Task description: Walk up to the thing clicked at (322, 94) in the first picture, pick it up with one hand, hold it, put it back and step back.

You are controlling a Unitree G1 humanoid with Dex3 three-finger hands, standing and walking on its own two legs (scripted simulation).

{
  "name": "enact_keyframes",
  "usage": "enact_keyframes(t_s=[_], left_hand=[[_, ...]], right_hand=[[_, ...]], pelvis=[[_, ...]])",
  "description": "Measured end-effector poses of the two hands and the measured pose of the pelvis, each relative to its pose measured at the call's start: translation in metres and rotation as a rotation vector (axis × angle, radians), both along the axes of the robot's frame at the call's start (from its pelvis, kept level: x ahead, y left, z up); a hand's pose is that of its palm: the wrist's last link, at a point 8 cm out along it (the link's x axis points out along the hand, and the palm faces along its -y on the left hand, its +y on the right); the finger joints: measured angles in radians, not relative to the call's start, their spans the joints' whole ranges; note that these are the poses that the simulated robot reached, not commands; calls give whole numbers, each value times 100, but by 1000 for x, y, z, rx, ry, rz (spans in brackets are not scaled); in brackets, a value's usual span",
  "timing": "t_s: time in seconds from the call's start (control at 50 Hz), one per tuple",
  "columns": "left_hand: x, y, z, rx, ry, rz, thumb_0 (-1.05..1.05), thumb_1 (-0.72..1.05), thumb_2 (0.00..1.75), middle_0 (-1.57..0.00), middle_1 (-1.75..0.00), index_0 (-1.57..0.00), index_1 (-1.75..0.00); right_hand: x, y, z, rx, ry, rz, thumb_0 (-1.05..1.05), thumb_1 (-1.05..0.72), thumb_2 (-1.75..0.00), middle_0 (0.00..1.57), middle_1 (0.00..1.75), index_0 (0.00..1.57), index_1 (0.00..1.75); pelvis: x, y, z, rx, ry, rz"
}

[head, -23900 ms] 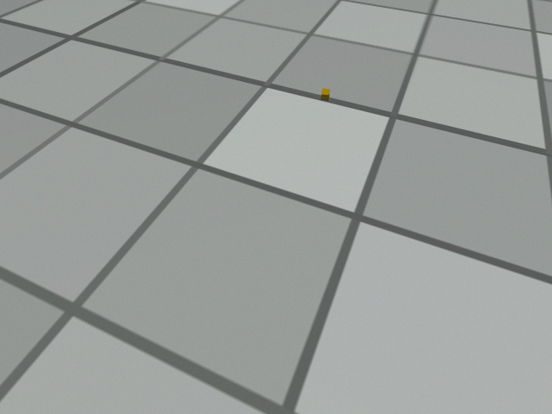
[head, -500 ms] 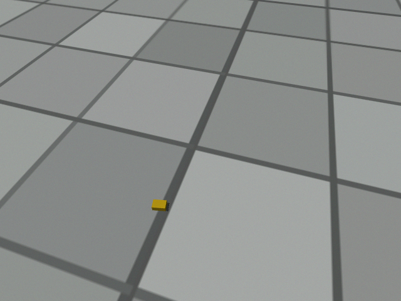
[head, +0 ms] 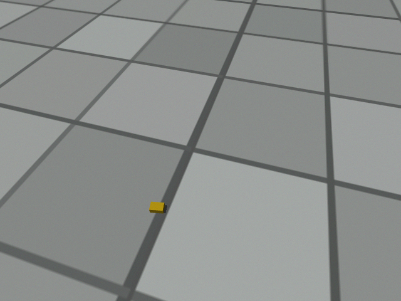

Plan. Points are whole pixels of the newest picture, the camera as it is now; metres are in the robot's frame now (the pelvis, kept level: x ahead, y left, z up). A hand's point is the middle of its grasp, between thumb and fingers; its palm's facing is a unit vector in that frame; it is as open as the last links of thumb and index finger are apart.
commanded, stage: stand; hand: left
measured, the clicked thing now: (157, 207) +0.69 +0.26 -0.77
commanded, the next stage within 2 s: walk up in 0.06 s
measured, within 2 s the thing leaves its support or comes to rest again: neither
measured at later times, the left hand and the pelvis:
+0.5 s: hand out of the picture +0.10 +0.35 -0.17, palm faces -0.03 -0.94 -0.35, open 7.4 cm; pelvis +0.07 +0.07 -0.01, yaw -1 degrees
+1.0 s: hand (109, 223) +0.33 +0.26 -0.16, palm faces -0.10 -0.94 -0.33, open 7.4 cm; pelvis +0.20 +0.04 -0.02, yaw -3 degrees
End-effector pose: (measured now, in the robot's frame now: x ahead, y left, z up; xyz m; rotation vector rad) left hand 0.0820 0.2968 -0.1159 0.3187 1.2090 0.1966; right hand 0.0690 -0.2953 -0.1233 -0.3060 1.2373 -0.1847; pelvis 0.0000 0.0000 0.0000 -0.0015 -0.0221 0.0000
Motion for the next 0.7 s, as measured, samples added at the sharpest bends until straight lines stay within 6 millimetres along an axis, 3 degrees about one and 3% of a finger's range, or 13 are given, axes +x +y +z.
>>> enact_keyframes(t_s=[0.18,0.3,0.36,0.42,0.54,0.7], left_hand=[[-17,14,0,-6,-13,30,1,91,90,-20,-30,-20,-30],[-43,52,-3,9,49,77,0,90,90,-20,-30,-20,-30],[-43,77,-15,10,101,79,1,90,90,-20,-30,-20,-30],[-24,92,-24,20,124,59,1,91,90,-20,-30,-20,-30],[37,99,-12,4,52,0,1,91,90,-20,-30,-20,-30],[119,87,-3,25,32,-75,1,91,90,-20,-30,-20,-30]], right_hand=[[-6,-5,0,-12,21,19,1,-90,-90,21,30,20,30],[16,5,11,-54,19,57,1,-91,-90,20,30,20,30],[28,16,14,-84,-32,48,1,-91,-90,20,30,20,30],[26,28,15,-104,-56,6,0,-91,-90,20,30,20,30],[22,45,23,-82,-12,-48,1,-90,-90,21,30,20,30],[59,41,12,-58,-1,-66,1,-90,-89,21,30,20,30]], pelvis=[[11,7,-4,-11,-1,15],[26,32,-6,-27,-22,14],[39,50,-15,-23,-36,8],[53,61,-20,-3,-40,-7],[85,68,-8,-4,-44,-13],[135,60,-11,16,-35,-46]])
